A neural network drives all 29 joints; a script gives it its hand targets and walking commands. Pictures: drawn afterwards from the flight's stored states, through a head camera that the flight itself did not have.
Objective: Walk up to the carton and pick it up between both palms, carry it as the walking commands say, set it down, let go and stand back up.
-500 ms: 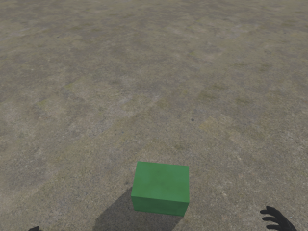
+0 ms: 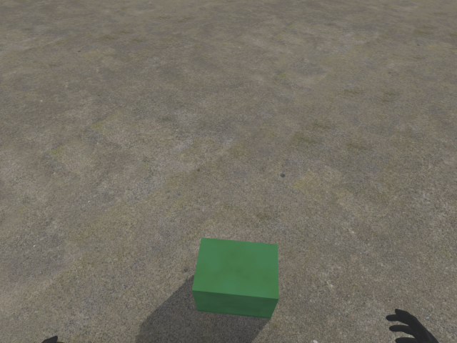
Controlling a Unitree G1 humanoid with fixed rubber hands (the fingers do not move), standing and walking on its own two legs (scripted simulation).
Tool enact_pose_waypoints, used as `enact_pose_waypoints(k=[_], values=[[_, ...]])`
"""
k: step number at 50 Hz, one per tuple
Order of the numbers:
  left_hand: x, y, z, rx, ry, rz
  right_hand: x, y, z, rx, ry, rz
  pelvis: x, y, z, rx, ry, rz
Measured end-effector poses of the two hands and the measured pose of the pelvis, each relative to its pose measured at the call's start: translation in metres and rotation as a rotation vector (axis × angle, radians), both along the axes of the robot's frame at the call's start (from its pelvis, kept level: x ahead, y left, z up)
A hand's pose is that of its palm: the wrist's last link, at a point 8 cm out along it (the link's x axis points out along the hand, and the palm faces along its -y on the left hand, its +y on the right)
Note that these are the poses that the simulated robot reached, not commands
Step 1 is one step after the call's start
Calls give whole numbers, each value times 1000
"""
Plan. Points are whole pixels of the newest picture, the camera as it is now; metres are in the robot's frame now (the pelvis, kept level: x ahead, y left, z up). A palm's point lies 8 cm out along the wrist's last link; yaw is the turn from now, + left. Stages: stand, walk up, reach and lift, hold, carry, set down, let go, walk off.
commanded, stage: walk up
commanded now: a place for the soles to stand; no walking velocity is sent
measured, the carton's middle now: (236, 278) +0.47 -0.03 -0.62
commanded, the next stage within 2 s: none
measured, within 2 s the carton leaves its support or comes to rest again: neither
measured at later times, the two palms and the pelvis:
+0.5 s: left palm out of the picture +0.09 +0.33 -0.07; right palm out of the picture +0.12 -0.32 -0.06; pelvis +0.00 +0.01 +0.00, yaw -1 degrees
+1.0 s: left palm out of the picture +0.09 +0.33 -0.06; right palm out of the picture +0.12 -0.32 -0.06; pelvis +0.00 +0.00 +0.00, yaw -1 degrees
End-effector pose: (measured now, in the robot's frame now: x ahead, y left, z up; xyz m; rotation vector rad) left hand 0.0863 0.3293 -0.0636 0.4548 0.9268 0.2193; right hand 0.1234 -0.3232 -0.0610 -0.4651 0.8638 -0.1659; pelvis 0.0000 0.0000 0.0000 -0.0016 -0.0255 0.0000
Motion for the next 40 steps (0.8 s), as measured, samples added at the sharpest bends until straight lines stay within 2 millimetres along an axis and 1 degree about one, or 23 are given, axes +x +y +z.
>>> enact_pose_waypoints(k=[3, 7, 12, 15, 19, 22, 26, 30, 34, 37, 40], values=[[-1, 2, 1, 4, 0, -2, 4, 0, 1, -3, -8, 3, -1, 2, 0, 1, -1, -1], [-2, 7, 0, 3, 8, 3, 6, 6, 2, -3, -14, 5, -1, 7, 0, -1, -2, 0], [1, 3, -2, -3, 11, 0, 1, 3, 1, -3, -1, -4, 0, 3, 0, -2, 0, -5], [2, 1, 0, 1, 1, -6, 4, 0, 1, -3, -9, -2, 0, 2, 0, 0, -2, -5], [-1, 7, 1, 5, 1, -2, 9, 5, 3, -2, -24, 4, -2, 6, 0, 0, -4, -3], [-2, 9, -1, 1, 10, 2, 5, 9, 2, 0, -20, 1, -2, 9, 0, -3, -5, -4], [1, 2, -3, -6, 12, -5, -4, 4, 1, 1, 1, -12, -1, 3, 0, -4, -3, -10], [3, -1, 0, 1, 4, -13, -2, -2, 0, -1, 0, -12, -1, 0, 0, -1, -3, -13], [1, 4, 2, 7, 10, -11, 0, 2, 0, -1, -6, -7, -2, 5, 0, -1, -4, -12], [1, 5, 0, 4, 19, -8, -4, 3, -1, 1, 3, -12, -1, 5, 0, -4, -3, -14], [4, 0, -1, 0, 18, -13, -9, 0, -2, 2, 15, -21, 0, 1, 0, -4, -2, -18]])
